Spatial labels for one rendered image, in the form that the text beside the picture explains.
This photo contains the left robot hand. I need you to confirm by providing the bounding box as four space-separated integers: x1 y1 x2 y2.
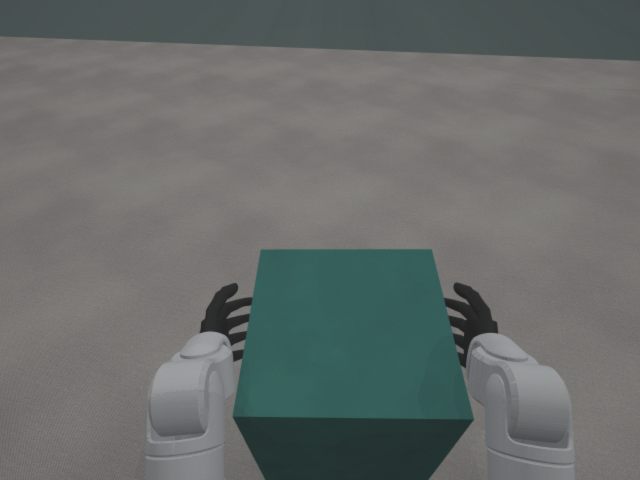
200 283 253 362

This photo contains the right robot forearm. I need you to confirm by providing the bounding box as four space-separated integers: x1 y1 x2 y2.
466 333 575 480

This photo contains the left robot forearm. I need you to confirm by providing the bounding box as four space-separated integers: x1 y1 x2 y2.
145 332 236 480

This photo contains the carton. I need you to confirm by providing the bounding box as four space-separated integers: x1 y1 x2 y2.
232 249 474 480

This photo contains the right robot hand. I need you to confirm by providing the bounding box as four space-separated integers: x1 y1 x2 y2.
444 283 498 368

